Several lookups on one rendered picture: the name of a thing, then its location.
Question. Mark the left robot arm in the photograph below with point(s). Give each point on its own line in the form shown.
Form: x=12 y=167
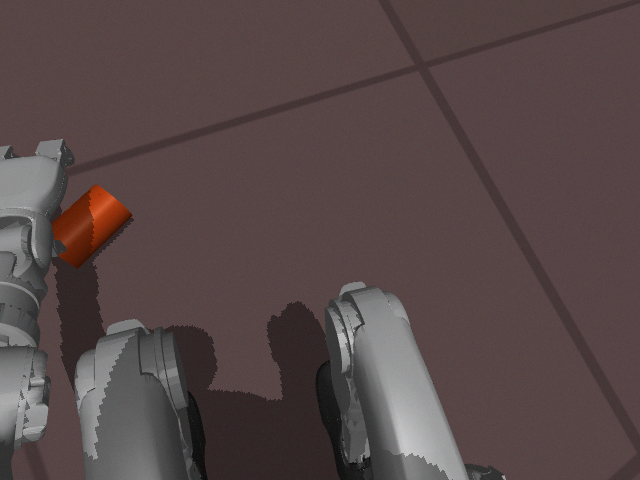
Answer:
x=25 y=256

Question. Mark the left robot hand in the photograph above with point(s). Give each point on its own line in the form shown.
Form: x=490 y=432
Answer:
x=36 y=183

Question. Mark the left robot foot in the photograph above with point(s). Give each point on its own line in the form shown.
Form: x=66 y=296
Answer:
x=198 y=438

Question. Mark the right robot foot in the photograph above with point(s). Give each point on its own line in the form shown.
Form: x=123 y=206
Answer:
x=331 y=418

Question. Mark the can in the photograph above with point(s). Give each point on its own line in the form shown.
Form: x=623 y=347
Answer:
x=87 y=224

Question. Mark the right robot hand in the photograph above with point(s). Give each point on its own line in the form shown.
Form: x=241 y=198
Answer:
x=477 y=472

